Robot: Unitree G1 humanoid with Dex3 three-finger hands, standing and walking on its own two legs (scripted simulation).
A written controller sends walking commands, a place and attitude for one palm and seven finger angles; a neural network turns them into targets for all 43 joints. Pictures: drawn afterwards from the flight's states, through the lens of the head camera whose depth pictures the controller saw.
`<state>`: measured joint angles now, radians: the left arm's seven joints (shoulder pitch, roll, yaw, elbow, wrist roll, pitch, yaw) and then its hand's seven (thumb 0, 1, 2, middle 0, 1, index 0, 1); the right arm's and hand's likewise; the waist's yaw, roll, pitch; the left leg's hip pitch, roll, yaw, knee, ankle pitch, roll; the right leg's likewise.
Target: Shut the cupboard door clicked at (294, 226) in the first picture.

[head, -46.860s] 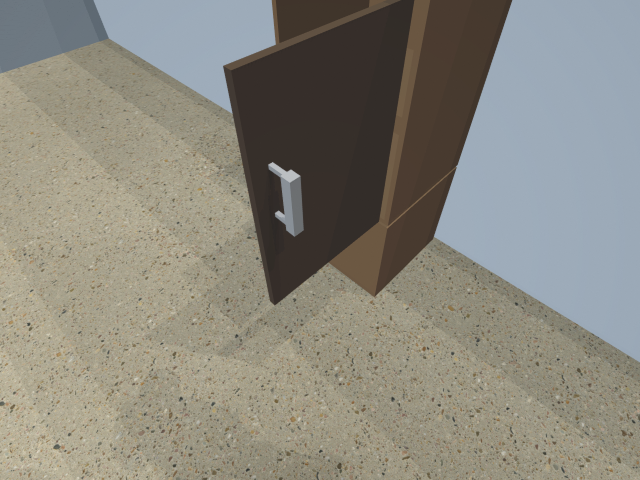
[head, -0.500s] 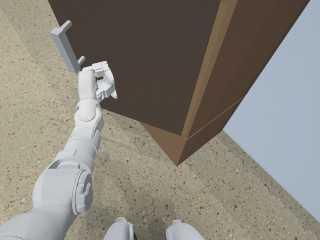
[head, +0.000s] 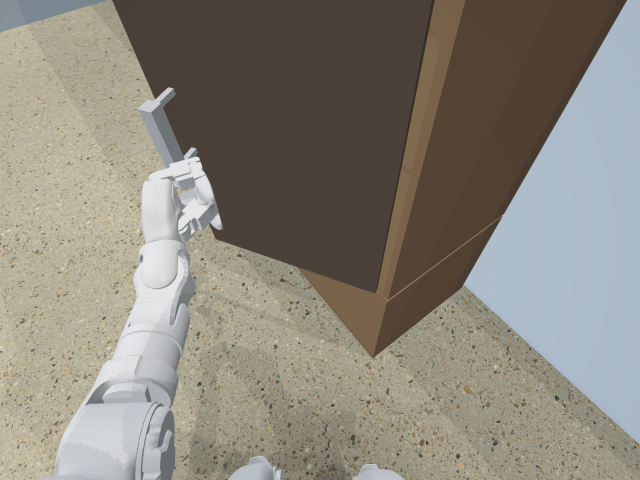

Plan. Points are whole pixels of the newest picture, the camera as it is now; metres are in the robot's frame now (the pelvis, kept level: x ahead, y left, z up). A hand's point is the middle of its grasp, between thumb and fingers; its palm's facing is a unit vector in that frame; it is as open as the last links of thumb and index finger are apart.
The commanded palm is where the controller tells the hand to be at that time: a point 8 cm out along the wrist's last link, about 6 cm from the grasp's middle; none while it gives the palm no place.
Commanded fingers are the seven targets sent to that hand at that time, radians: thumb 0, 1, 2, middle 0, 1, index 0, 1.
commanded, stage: draw the hand back to the body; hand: left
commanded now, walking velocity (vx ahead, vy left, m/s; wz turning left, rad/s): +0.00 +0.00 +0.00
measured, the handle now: (173, 134) +0.62 +0.21 +0.06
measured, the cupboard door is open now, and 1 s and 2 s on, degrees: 31 31 31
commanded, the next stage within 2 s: step back with the hand held close in 1.36 s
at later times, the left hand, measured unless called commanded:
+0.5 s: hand (72, 296) +0.29 +0.21 +0.16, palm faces +0.13 -0.97 -0.20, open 3.2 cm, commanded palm +0.25 +0.26 +0.17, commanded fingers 0.00 0.90 0.90 -0.83 -0.99 -0.83 -0.99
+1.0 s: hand out of the picture +0.19 +0.32 +0.22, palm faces +0.45 -0.79 -0.42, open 6.3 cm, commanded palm +0.14 +0.35 +0.24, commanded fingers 0.00 0.90 0.90 -0.20 -0.30 -0.20 -0.30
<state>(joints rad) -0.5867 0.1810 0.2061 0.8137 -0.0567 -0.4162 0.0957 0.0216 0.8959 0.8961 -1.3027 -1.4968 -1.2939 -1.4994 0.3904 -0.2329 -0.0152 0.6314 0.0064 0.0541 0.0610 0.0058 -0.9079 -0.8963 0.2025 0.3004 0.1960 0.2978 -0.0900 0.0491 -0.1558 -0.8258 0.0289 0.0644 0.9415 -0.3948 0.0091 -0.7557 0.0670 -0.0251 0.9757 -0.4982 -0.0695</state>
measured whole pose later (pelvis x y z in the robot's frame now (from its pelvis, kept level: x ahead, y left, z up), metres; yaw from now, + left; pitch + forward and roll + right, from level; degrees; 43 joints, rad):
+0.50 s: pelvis +0.00 +0.03 +0.05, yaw +2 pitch +0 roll -1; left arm 0.02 0.29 0.04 0.07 -0.10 -0.08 0.04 0.02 0.89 0.90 -1.09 -1.26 -1.08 -1.26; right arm 0.16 -0.22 0.04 0.54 0.08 0.06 -0.06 0.01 -0.91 -0.90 0.20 0.30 0.19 0.30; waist 0.01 0.03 -0.05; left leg -0.33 -0.02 0.04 0.58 -0.25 0.05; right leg -0.22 0.03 -0.03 0.56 -0.33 -0.03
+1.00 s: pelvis +0.01 +0.04 +0.06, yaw +3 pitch -4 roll -1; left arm 0.48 0.39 0.33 -0.38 -0.10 -0.01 0.10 0.02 0.89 0.90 -0.42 -0.52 -0.41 -0.53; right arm 0.21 -0.23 0.04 0.62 0.05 0.00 -0.05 0.01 -0.90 -0.90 0.21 0.30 0.20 0.30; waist 0.05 0.07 0.00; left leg -0.15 -0.04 0.04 0.41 -0.19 0.06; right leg -0.03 0.02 -0.03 0.36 -0.26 -0.01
